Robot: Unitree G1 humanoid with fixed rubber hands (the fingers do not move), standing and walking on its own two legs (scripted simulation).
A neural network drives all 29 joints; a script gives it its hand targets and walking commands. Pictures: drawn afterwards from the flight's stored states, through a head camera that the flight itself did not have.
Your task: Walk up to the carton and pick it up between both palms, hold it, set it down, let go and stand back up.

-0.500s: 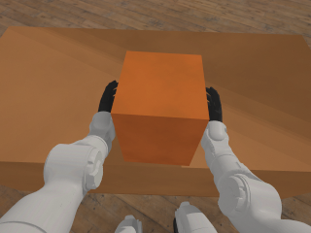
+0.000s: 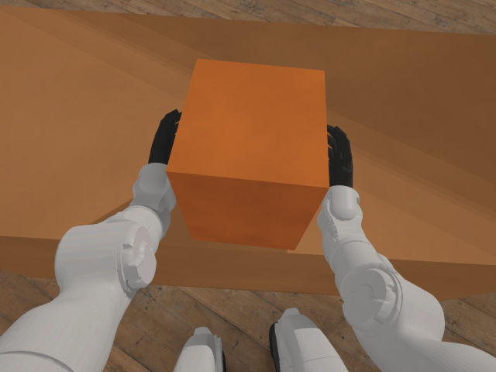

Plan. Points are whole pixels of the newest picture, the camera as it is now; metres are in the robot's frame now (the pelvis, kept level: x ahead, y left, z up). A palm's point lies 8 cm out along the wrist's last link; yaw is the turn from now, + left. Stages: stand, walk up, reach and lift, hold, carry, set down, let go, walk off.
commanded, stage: set down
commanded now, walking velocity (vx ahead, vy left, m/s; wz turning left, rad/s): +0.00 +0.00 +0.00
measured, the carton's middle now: (250, 164) +0.44 -0.04 -0.01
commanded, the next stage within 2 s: none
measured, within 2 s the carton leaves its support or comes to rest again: neither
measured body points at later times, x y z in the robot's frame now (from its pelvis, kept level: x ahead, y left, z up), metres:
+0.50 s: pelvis +0.02 +0.01 +0.00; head +0.15 +0.02 +0.43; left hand +0.50 +0.11 +0.01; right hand +0.41 -0.22 -0.01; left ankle +0.02 +0.11 -0.67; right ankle +0.06 -0.12 -0.67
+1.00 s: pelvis +0.01 +0.00 +0.04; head +0.08 +0.01 +0.48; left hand +0.44 +0.16 +0.06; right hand +0.37 -0.23 +0.06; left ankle +0.02 +0.11 -0.67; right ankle +0.05 -0.12 -0.67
